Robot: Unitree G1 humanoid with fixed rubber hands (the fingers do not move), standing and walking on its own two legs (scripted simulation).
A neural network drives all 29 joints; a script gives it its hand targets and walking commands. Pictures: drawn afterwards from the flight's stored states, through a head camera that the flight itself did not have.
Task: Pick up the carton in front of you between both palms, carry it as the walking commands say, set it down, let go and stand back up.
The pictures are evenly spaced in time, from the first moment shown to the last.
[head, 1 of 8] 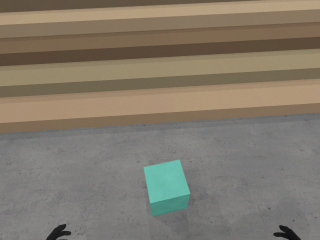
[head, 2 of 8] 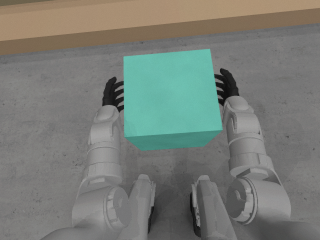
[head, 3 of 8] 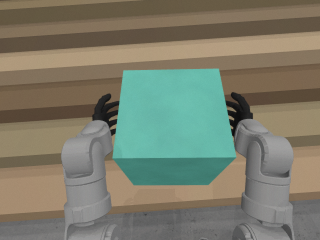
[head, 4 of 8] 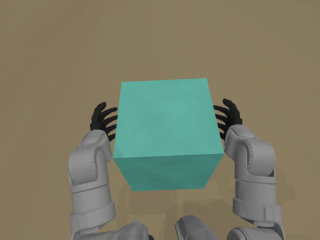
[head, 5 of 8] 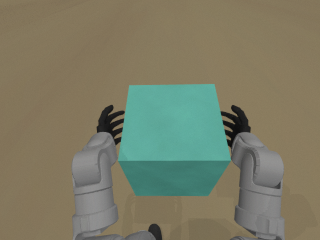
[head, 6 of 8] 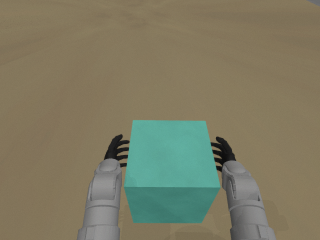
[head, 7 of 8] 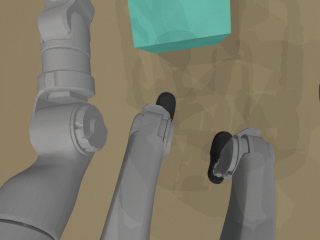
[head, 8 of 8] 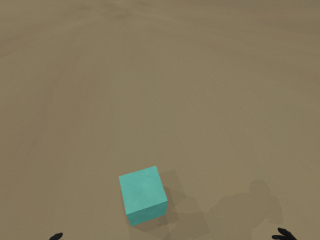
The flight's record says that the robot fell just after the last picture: no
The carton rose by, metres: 1.69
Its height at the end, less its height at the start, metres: +0.98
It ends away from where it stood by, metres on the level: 5.04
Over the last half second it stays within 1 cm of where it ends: yes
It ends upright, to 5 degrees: yes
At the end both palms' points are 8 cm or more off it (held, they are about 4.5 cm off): yes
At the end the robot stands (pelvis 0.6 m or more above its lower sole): yes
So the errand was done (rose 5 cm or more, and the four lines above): yes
